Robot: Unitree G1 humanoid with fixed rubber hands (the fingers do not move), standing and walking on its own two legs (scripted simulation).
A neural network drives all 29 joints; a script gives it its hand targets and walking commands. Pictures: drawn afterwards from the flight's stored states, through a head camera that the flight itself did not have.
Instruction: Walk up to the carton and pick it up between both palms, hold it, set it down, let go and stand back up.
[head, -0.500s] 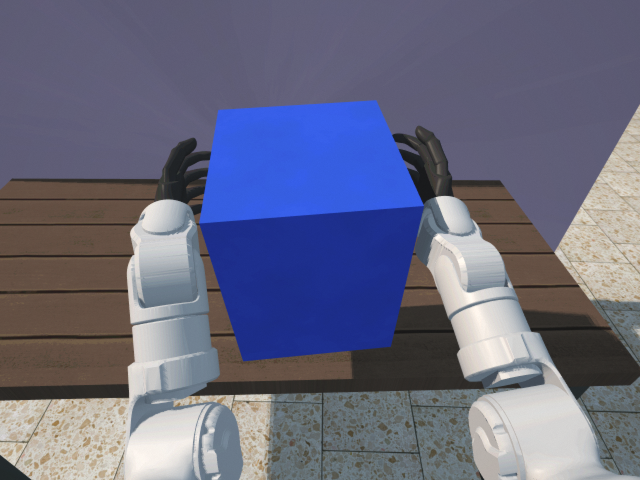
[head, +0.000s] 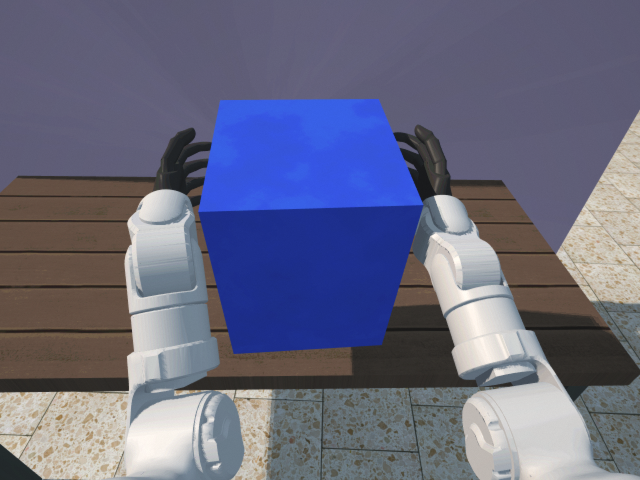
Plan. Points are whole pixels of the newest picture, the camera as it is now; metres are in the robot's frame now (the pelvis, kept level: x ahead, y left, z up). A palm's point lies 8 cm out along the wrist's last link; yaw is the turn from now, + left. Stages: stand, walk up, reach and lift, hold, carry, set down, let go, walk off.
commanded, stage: hold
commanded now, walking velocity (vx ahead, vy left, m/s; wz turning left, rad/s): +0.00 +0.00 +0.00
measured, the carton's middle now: (304, 228) +0.40 +0.01 +0.16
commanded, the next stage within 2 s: none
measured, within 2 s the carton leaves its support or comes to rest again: neither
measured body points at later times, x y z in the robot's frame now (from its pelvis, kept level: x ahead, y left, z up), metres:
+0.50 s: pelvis +0.00 +0.01 +0.00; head -0.04 +0.03 +0.45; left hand +0.38 +0.16 +0.23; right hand +0.38 -0.14 +0.22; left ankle +0.04 +0.12 -0.75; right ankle +0.03 -0.10 -0.75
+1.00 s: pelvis +0.01 +0.00 +0.00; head -0.03 +0.03 +0.45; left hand +0.40 +0.16 +0.24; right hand +0.39 -0.13 +0.24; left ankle +0.04 +0.12 -0.75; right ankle +0.03 -0.10 -0.75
